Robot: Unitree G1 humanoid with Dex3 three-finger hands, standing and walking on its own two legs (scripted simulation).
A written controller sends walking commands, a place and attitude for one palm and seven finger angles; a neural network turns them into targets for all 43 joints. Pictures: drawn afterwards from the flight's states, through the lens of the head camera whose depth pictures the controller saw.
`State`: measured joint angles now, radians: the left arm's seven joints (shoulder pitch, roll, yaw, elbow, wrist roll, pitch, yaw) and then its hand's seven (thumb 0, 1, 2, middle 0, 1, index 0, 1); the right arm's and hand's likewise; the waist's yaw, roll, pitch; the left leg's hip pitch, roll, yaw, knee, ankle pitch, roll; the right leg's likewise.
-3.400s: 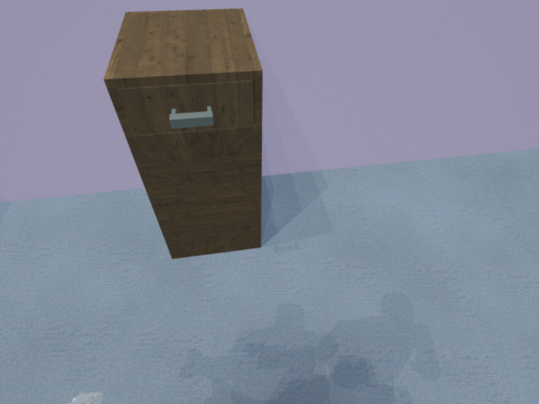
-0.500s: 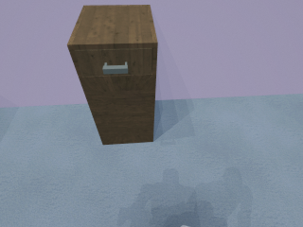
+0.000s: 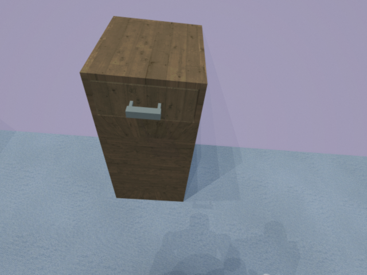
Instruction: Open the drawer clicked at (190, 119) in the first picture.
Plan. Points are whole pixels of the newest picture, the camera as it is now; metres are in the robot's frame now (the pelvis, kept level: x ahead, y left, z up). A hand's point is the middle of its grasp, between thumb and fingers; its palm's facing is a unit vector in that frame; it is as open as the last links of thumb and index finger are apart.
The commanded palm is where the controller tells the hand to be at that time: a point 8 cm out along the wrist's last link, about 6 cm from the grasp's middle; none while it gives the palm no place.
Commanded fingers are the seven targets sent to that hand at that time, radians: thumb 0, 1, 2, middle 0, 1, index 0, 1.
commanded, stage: come to a stop and stand still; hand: left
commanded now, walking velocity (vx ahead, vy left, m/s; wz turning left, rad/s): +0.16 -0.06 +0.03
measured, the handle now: (144, 108) +0.60 +0.18 -0.02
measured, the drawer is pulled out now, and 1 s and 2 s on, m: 0.00 0.00 0.00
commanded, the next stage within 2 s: look again from close up in 1.34 s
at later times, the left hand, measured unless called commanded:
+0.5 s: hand (121, 271) +0.16 +0.15 -0.16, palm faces +0.08 -0.97 -0.24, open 7.4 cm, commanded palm none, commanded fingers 0.00 0.90 0.90 -0.20 -0.30 -0.20 -0.30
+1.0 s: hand out of the picture +0.07 +0.18 -0.16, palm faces +0.05 -0.97 -0.22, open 7.4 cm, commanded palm none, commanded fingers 0.00 0.90 0.90 -0.20 -0.30 -0.20 -0.30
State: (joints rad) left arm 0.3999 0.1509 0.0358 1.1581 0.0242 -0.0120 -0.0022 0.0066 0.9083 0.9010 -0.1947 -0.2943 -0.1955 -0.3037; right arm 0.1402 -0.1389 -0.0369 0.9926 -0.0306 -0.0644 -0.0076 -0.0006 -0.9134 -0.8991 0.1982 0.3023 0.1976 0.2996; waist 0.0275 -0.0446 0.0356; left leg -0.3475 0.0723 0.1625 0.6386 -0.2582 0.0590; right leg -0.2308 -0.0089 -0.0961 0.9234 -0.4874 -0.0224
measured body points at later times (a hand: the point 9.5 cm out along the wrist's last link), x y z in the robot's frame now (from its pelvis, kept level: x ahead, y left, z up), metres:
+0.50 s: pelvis +0.09 -0.03 +0.01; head +0.14 -0.04 +0.45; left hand +0.15 +0.20 -0.14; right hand +0.12 -0.27 -0.16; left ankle +0.04 +0.08 -0.67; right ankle +0.14 -0.17 -0.73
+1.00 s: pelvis +0.07 +0.00 +0.02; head +0.08 -0.01 +0.46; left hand +0.07 +0.23 -0.14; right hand +0.11 -0.23 -0.15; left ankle +0.07 +0.10 -0.73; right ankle +0.03 -0.11 -0.73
